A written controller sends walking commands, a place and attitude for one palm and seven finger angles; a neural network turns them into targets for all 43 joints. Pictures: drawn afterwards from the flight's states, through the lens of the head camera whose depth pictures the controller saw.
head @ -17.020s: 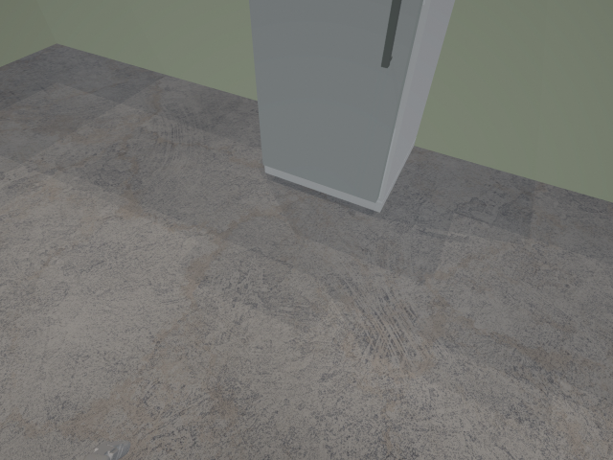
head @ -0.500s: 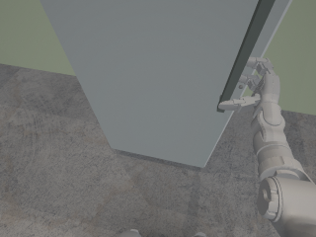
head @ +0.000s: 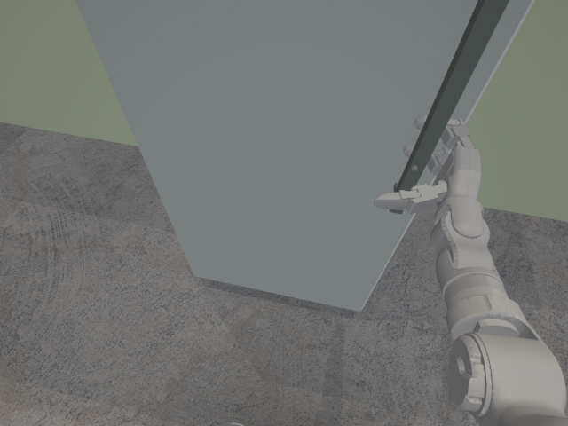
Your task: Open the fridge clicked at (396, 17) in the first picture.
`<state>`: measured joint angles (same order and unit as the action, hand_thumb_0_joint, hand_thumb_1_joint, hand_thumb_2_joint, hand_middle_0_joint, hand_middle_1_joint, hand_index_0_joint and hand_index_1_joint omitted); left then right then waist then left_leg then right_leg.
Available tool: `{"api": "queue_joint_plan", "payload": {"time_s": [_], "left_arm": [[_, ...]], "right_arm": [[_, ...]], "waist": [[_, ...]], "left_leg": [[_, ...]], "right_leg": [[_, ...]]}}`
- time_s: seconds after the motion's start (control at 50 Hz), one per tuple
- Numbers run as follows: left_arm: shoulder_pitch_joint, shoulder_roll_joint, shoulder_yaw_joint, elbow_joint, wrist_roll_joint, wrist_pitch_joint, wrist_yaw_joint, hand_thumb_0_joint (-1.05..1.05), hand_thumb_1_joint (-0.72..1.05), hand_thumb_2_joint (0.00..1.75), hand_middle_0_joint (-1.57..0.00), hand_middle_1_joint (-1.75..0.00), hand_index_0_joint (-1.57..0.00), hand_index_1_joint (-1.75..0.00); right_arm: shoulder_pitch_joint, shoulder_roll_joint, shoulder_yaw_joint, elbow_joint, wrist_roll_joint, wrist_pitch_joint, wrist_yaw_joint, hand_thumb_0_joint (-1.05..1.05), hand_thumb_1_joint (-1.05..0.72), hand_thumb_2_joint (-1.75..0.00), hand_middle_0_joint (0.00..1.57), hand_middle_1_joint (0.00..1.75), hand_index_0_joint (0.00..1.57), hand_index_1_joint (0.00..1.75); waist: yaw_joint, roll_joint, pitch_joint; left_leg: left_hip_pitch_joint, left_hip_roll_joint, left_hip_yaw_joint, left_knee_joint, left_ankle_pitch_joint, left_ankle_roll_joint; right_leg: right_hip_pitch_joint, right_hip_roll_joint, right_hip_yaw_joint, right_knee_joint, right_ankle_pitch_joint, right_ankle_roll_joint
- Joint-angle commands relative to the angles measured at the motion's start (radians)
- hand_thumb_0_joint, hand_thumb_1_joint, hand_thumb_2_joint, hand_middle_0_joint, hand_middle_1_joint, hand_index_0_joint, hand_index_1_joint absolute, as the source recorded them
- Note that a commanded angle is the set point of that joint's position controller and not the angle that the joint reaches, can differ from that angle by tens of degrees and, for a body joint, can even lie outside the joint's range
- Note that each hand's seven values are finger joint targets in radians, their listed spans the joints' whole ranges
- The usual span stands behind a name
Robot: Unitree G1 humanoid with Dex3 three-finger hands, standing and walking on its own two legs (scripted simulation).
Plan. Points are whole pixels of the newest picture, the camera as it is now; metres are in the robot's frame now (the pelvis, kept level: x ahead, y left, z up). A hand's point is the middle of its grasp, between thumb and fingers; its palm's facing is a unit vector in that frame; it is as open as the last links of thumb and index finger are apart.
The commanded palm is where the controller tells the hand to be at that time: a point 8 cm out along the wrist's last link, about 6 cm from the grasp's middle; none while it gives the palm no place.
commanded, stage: slide the fingers in behind the handle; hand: right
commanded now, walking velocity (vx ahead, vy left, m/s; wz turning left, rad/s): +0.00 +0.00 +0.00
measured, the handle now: (451, 77) +0.52 -0.13 +0.23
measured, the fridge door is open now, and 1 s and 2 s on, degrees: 0 0 0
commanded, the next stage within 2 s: grip the handle and tug to test in 0.76 s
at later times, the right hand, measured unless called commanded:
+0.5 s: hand (406, 167) +0.47 -0.10 +0.12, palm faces +0.05 +1.00 +0.00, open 14.0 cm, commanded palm +0.43 -0.16 +0.12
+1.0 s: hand (408, 167) +0.47 -0.10 +0.11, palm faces +0.05 +1.00 +0.01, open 13.6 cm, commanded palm +0.44 -0.16 +0.12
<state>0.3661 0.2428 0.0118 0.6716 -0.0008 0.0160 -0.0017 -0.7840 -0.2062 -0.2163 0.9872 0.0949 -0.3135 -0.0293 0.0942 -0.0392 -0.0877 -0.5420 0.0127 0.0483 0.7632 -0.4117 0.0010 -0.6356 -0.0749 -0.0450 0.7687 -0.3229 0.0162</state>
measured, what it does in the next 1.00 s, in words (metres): stands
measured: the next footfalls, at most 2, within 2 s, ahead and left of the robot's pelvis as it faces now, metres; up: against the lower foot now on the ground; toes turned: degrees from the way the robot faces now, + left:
none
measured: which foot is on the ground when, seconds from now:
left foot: down 0.00-1.00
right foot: down 0.00-1.00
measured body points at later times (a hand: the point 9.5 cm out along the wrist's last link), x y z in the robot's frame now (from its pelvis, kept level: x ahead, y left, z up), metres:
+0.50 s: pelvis +0.00 +0.00 +0.00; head +0.05 +0.01 +0.45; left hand +0.04 +0.26 -0.13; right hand +0.46 -0.15 +0.12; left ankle -0.02 +0.12 -0.71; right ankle +0.03 -0.13 -0.71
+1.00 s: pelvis +0.00 -0.01 +0.00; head +0.05 +0.00 +0.45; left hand +0.04 +0.25 -0.13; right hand +0.46 -0.16 +0.12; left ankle -0.02 +0.12 -0.71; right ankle +0.03 -0.13 -0.71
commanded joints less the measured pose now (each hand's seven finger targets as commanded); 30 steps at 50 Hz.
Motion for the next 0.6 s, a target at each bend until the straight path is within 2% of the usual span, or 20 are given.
{"api": "queue_joint_plan", "payload": {"time_s": [0.0, 0.04, 0.06, 0.08, 0.14, 0.18, 0.2, 0.22, 0.24, 0.26, 0.28, 0.32, 0.36, 0.4, 0.42, 0.46, 0.48, 0.5, 0.54, 0.58], "left_arm": [[0.067, 0.136, 0.052, -0.083, -0.002, -0.031, 0.011, 0.0, 0.9, 0.9, -0.2, -0.3, -0.2, -0.3], [0.062, 0.133, 0.05, -0.084, -0.002, -0.034, 0.007, 0.0, 0.9, 0.9, -0.2, -0.3, -0.2, -0.3], [0.069, 0.135, 0.052, -0.078, -0.001, -0.033, 0.007, 0.0, 0.9, 0.9, -0.2, -0.3, -0.2, -0.3], [0.065, 0.134, 0.052, -0.08, -0.002, -0.034, 0.004, 0.0, 0.9, 0.9, -0.2, -0.3, -0.2, -0.3], [0.06, 0.134, 0.052, -0.08, -0.004, -0.032, 0.004, 0.0, 0.9, 0.9, -0.2, -0.3, -0.2, -0.3], [0.063, 0.137, 0.052, -0.076, -0.003, -0.031, 0.006, 0.0, 0.9, 0.9, -0.2, -0.3, -0.2, -0.3], [0.06, 0.136, 0.05, -0.076, -0.001, -0.031, 0.006, 0.0, 0.9, 0.9, -0.2, -0.3, -0.2, -0.3], [0.064, 0.136, 0.05, -0.074, 0.0, -0.032, 0.007, 0.0, 0.9, 0.9, -0.2, -0.3, -0.2, -0.3], [0.061, 0.136, 0.051, -0.075, 0.001, -0.032, 0.007, 0.0, 0.9, 0.9, -0.2, -0.3, -0.2, -0.3], [0.066, 0.136, 0.052, -0.074, 0.003, -0.031, 0.006, 0.0, 0.9, 0.9, -0.2, -0.3, -0.2, -0.3], [0.062, 0.131, 0.05, -0.076, 0.001, -0.033, 0.004, 0.0, 0.9, 0.9, -0.2, -0.3, -0.2, -0.3], [0.065, 0.137, 0.051, -0.072, 0.002, -0.032, 0.006, 0.0, 0.9, 0.9, -0.2, -0.3, -0.2, -0.3], [0.068, 0.138, 0.051, -0.073, 0.003, -0.031, 0.007, 0.0, 0.9, 0.9, -0.2, -0.3, -0.2, -0.3], [0.061, 0.132, 0.051, -0.075, 0.0, -0.035, 0.004, 0.0, 0.9, 0.9, -0.2, -0.3, -0.2, -0.3], [0.063, 0.135, 0.049, -0.074, 0.0, -0.035, 0.003, 0.0, 0.9, 0.9, -0.2, -0.3, -0.2, -0.3], [0.071, 0.14, 0.052, -0.069, 0.004, -0.034, 0.006, 0.0, 0.9, 0.9, -0.2, -0.3, -0.2, -0.3], [0.069, 0.139, 0.05, -0.072, 0.003, -0.034, 0.006, 0.0, 0.9, 0.9, -0.2, -0.3, -0.2, -0.3], [0.067, 0.139, 0.049, -0.075, 0.002, -0.033, 0.006, 0.0, 0.9, 0.9, -0.2, -0.3, -0.2, -0.3], [0.065, 0.135, 0.05, -0.075, 0.001, -0.033, 0.004, 0.0, 0.9, 0.9, -0.2, -0.3, -0.2, -0.3], [0.072, 0.137, 0.052, -0.073, 0.002, -0.033, 0.005, 0.0, 0.9, 0.9, -0.2, -0.3, -0.2, -0.3]], "right_arm": [[-0.486, -0.161, -0.02, -0.24, 0.006, -0.074, -0.005, 0.0, 0.5, -0.3, 0.3, 1.2, 0.3, 1.2], [-0.468, -0.14, -0.004, -0.245, 0.005, -0.08, -0.005, 0.0, 0.5, -0.3, 0.3, 1.2, 0.3, 1.2], [-0.471, -0.146, -0.005, -0.237, 0.001, -0.082, -0.007, 0.0, 0.5, -0.3, 0.3, 1.2, 0.3, 1.2], [-0.474, -0.14, 0.0, -0.246, 0.002, -0.086, -0.008, 0.0, 0.5, -0.3, 0.3, 1.2, 0.3, 1.2], [-0.464, -0.116, 0.02, -0.219, 0.0, -0.074, -0.013, 0.0, 0.5, -0.3, 0.3, 1.2, 0.3, 1.2], [-0.483, -0.143, -0.006, -0.207, -0.002, -0.072, -0.023, 0.0, 0.5, -0.3, 0.3, 1.2, 0.3, 1.2], [-0.503, -0.137, 0.001, -0.213, -0.002, -0.072, -0.027, 0.0, 0.5, -0.3, 0.3, 1.2, 0.3, 1.2], [-0.514, -0.142, -0.002, -0.21, -0.004, -0.074, -0.03, 0.0, 0.5, -0.3, 0.3, 1.2, 0.3, 1.2], [-0.505, -0.146, 0.0, -0.207, -0.011, -0.077, -0.03, 0.0, 0.5, -0.3, 0.3, 1.2, 0.3, 1.2], [-0.501, -0.142, 0.0, -0.209, -0.016, -0.082, -0.031, 0.0, 0.5, -0.3, 0.3, 1.2, 0.3, 1.2], [-0.49, -0.11, 0.02, -0.199, -0.008, -0.082, -0.027, 0.0, 0.5, -0.3, 0.3, 1.2, 0.3, 1.2], [-0.494, -0.153, -0.015, -0.185, -0.003, -0.084, -0.026, 0.0, 0.5, -0.3, 0.3, 1.2, 0.3, 1.2], [-0.5, -0.154, -0.014, -0.2, -0.007, -0.093, -0.025, 0.0, 0.5, -0.3, 0.3, 1.2, 0.3, 1.2], [-0.497, -0.119, 0.011, -0.198, -0.004, -0.094, -0.023, 0.0, 0.5, -0.3, 0.3, 1.2, 0.3, 1.2], [-0.5, -0.117, 0.012, -0.192, -0.001, -0.09, -0.026, 0.0, 0.5, -0.3, 0.3, 1.2, 0.3, 1.2], [-0.503, -0.15, -0.014, -0.177, -0.005, -0.092, -0.03, 0.0, 0.5, -0.3, 0.3, 1.2, 0.3, 1.2], [-0.502, -0.166, -0.027, -0.181, -0.006, -0.093, -0.031, 0.0, 0.5, -0.3, 0.3, 1.2, 0.3, 1.2], [-0.485, -0.165, -0.028, -0.177, -0.008, -0.091, -0.029, 0.0, 0.5, -0.3, 0.3, 1.2, 0.3, 1.2], [-0.518, -0.135, 0.003, -0.198, -0.01, -0.095, -0.026, 0.0, 0.5, -0.3, 0.3, 1.2, 0.3, 1.2], [-0.495, -0.152, -0.019, -0.19, -0.006, -0.097, -0.028, 0.0, 0.5, -0.3, 0.3, 1.2, 0.3, 1.2]], "waist": [[0.013, 0.055, -0.374], [0.009, 0.031, -0.371], [0.017, 0.058, -0.36], [0.012, 0.043, -0.364], [0.016, 0.056, -0.34], [0.017, 0.06, -0.34], [0.021, 0.048, -0.336], [0.023, 0.081, -0.336], [0.02, 0.063, -0.346], [0.021, 0.053, -0.356], [0.021, 0.053, -0.355], [0.018, 0.073, -0.35], [0.014, 0.063, -0.362], [0.016, 0.038, -0.361], [0.022, 0.052, -0.351], [0.021, 0.08, -0.342], [0.014, 0.071, -0.353], [0.009, 0.072, -0.357], [0.021, 0.038, -0.355], [0.012, 0.047, -0.374]], "left_leg": [[0.078, -0.052, -0.017, -0.11, 0.427, -0.001], [0.073, -0.052, -0.015, -0.107, 0.435, 0.001], [0.073, -0.053, -0.014, -0.108, 0.437, 0.001], [0.07, -0.053, -0.015, -0.106, 0.44, 0.0], [0.056, -0.054, -0.012, -0.114, 0.406, 0.0], [0.057, -0.051, -0.017, -0.118, 0.401, -0.001], [0.054, -0.05, -0.018, -0.121, 0.394, -0.003], [0.061, -0.05, -0.018, -0.12, 0.396, -0.004], [0.062, -0.049, -0.021, -0.118, 0.399, -0.003], [0.062, -0.049, -0.019, -0.114, 0.407, -0.001], [0.054, -0.05, -0.018, -0.115, 0.41, -0.002], [0.067, -0.05, -0.022, -0.117, 0.406, -0.003], [0.065, -0.051, -0.017, -0.111, 0.4, 0.001], [0.047, -0.052, -0.014, -0.11, 0.394, 0.001], [0.039, -0.054, -0.013, -0.114, 0.385, 0.0], [0.051, -0.052, -0.016, -0.117, 0.375, -0.001], [0.061, -0.052, -0.018, -0.113, 0.384, -0.002], [0.065, -0.052, -0.015, -0.11, 0.385, 0.0], [0.043, -0.053, -0.012, -0.11, 0.381, 0.002], [0.05, -0.054, -0.012, -0.106, 0.388, 0.003]], "right_leg": [[0.289, 0.069, 0.019, -0.053, 0.24, -0.046], [0.297, 0.07, 0.018, -0.051, 0.25, -0.044], [0.295, 0.068, 0.022, -0.049, 0.254, -0.046], [0.296, 0.069, 0.023, -0.051, 0.254, -0.045], [0.288, 0.068, 0.022, -0.058, 0.223, -0.044], [0.28, 0.069, 0.021, -0.058, 0.216, -0.045], [0.279, 0.071, 0.019, -0.059, 0.206, -0.046], [0.271, 0.071, 0.023, -0.06, 0.204, -0.048], [0.274, 0.071, 0.021, -0.059, 0.206, -0.047], [0.287, 0.071, 0.021, -0.055, 0.223, -0.047], [0.288, 0.072, 0.02, -0.054, 0.222, -0.047], [0.271, 0.071, 0.02, -0.057, 0.211, -0.046], [0.284, 0.069, 0.023, -0.057, 0.221, -0.045], [0.297, 0.068, 0.024, -0.055, 0.221, -0.042], [0.296, 0.067, 0.026, -0.057, 0.214, -0.043], [0.272, 0.068, 0.025, -0.058, 0.199, -0.046], [0.267, 0.069, 0.024, -0.061, 0.202, -0.045], [0.267, 0.068, 0.024, -0.062, 0.206, -0.044], [0.291, 0.066, 0.024, -0.059, 0.215, -0.042], [0.296, 0.065, 0.027, -0.056, 0.23, -0.041]]}}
